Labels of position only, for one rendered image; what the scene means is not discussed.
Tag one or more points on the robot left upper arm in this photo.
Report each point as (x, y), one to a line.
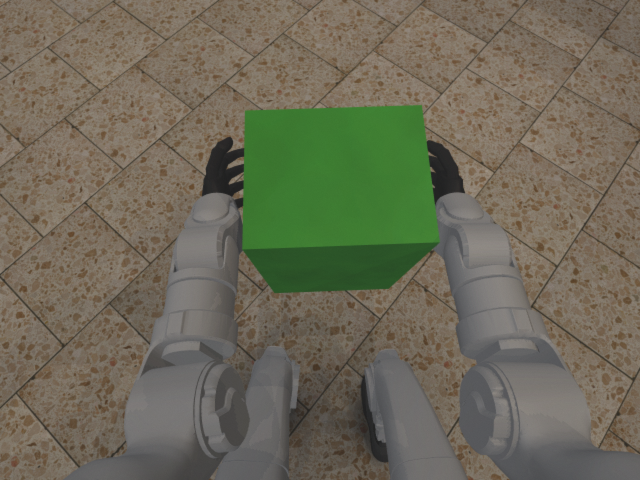
(180, 423)

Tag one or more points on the robot right upper arm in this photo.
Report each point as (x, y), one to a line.
(532, 420)

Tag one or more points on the robot right hand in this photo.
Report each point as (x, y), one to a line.
(446, 179)

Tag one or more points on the robot left hand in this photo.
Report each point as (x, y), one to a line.
(217, 176)

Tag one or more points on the left robot forearm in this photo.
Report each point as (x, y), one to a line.
(198, 318)

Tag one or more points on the carton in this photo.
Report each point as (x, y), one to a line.
(337, 199)

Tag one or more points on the robot right thigh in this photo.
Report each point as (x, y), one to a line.
(417, 445)

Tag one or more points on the robot right foot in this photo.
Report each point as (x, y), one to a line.
(378, 448)

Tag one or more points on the right robot forearm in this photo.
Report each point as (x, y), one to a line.
(496, 322)

